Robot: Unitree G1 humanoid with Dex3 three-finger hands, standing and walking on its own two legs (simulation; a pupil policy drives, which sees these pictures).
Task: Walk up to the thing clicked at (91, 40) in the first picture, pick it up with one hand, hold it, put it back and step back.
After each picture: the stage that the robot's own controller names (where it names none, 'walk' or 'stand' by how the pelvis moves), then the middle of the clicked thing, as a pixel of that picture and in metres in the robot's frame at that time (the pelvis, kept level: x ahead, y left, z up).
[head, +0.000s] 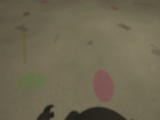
stand; (91, 41) +1.73 +0.02 -0.72
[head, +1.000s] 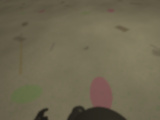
walk; (87, 46) +1.59 +0.22 -0.71
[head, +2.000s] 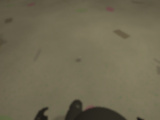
walk; (80, 58) +1.05 +0.28 -0.71
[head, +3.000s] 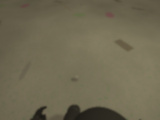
walk; (76, 78) +0.64 +0.21 -0.70
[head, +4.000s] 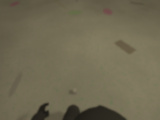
walk; (75, 91) +0.39 +0.18 -0.70
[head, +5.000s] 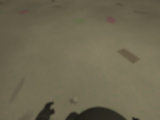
stand; (76, 100) +0.33 +0.17 -0.72
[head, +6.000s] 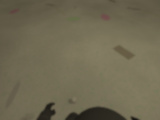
stand; (74, 100) +0.31 +0.18 -0.72
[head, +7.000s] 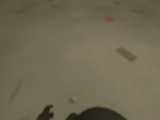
stand; (75, 99) +0.33 +0.18 -0.73
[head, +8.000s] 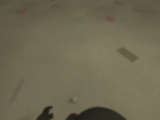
stand; (75, 100) +0.32 +0.18 -0.73
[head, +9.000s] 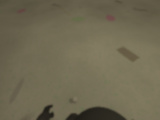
go down; (75, 99) +0.32 +0.18 -0.73
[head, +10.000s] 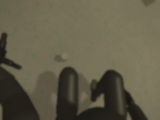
go down; (65, 57) +0.43 +0.19 -0.30
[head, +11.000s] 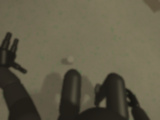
approach; (71, 60) +0.43 +0.18 -0.31
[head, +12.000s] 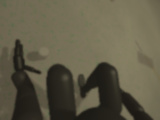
close in; (43, 53) +0.43 +0.22 -0.22
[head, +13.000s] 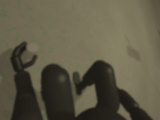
close; (33, 51) +0.43 +0.24 -0.22
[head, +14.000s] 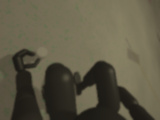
lift; (40, 54) +0.40 +0.21 -0.23
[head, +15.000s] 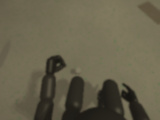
lift; (78, 71) +0.40 +0.14 -0.42
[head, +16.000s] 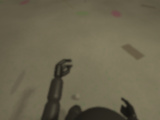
go down; (78, 96) +0.33 +0.13 -0.67
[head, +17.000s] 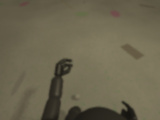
stand; (77, 97) +0.33 +0.13 -0.68
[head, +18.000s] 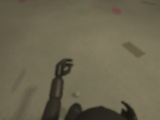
stand; (78, 94) +0.34 +0.13 -0.67
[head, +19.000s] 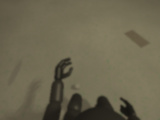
stand; (77, 86) +0.35 +0.13 -0.61
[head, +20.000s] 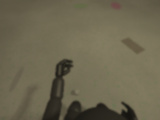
stand; (77, 92) +0.34 +0.13 -0.66
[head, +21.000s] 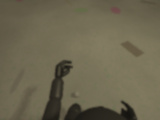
stand; (77, 94) +0.33 +0.13 -0.67
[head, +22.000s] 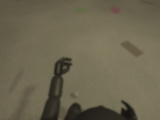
stand; (77, 94) +0.33 +0.13 -0.66
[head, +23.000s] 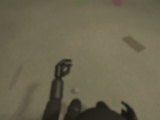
stand; (77, 90) +0.34 +0.13 -0.65
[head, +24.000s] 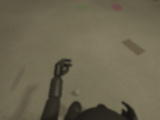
stand; (77, 92) +0.34 +0.13 -0.67
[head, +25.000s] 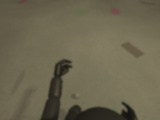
stand; (77, 95) +0.33 +0.13 -0.68
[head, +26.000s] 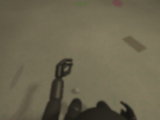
stand; (77, 90) +0.34 +0.13 -0.64
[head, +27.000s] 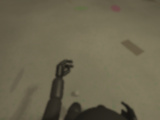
stand; (77, 93) +0.34 +0.13 -0.67
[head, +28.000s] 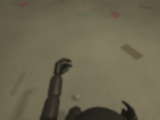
stand; (77, 97) +0.33 +0.13 -0.68
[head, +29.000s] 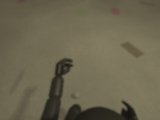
stand; (77, 95) +0.33 +0.13 -0.67
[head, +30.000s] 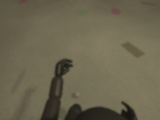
stand; (78, 95) +0.34 +0.13 -0.67
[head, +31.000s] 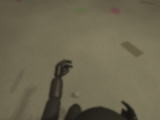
stand; (77, 94) +0.34 +0.13 -0.68
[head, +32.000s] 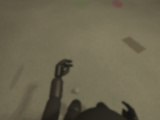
stand; (77, 91) +0.34 +0.13 -0.66
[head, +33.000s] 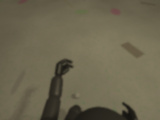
stand; (77, 95) +0.33 +0.13 -0.68
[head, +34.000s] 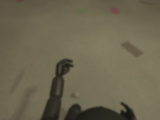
hold; (77, 95) +0.33 +0.13 -0.67
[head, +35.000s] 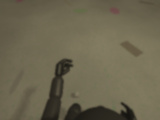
close; (77, 94) +0.34 +0.13 -0.67
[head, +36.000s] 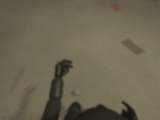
stand; (77, 92) +0.34 +0.13 -0.67
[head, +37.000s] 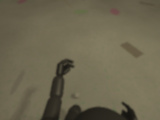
close; (77, 95) +0.33 +0.13 -0.68
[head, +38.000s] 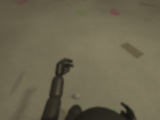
stand; (77, 96) +0.33 +0.13 -0.67
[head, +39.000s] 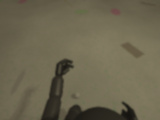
close; (77, 95) +0.33 +0.13 -0.68
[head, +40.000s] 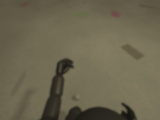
stand; (78, 97) +0.33 +0.13 -0.68
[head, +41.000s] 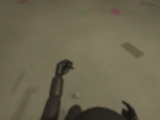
close; (77, 95) +0.33 +0.13 -0.68
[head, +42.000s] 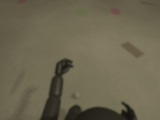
stand; (77, 95) +0.33 +0.13 -0.68
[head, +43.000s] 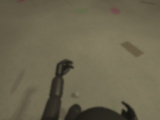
close; (77, 94) +0.34 +0.13 -0.68
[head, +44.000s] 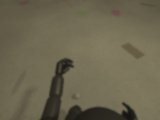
close; (78, 96) +0.33 +0.13 -0.68
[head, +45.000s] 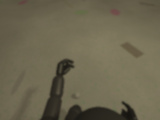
close; (77, 95) +0.34 +0.13 -0.68
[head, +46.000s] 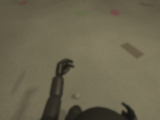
close; (78, 96) +0.34 +0.13 -0.68
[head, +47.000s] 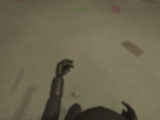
close; (77, 94) +0.33 +0.13 -0.68
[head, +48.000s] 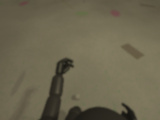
stand; (78, 97) +0.33 +0.13 -0.68
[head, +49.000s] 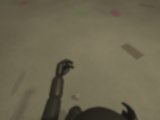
close; (78, 96) +0.33 +0.13 -0.68
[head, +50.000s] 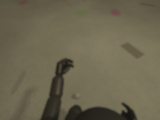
close; (78, 95) +0.33 +0.13 -0.68
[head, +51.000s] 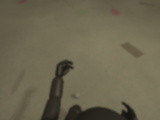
close; (77, 95) +0.34 +0.13 -0.68
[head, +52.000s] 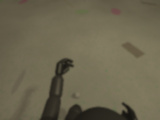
close; (78, 95) +0.34 +0.13 -0.68
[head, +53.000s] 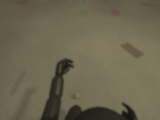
close; (77, 96) +0.33 +0.13 -0.68
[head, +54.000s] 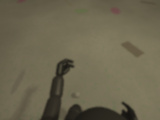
close; (77, 95) +0.33 +0.13 -0.68
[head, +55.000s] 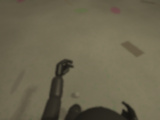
close; (77, 94) +0.33 +0.13 -0.68
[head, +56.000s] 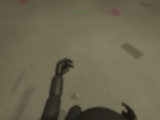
close; (78, 96) +0.33 +0.13 -0.68
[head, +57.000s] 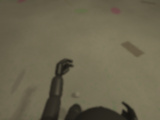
close; (77, 94) +0.34 +0.13 -0.68
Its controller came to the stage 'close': yes
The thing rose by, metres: 0.00
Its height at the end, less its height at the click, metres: +0.00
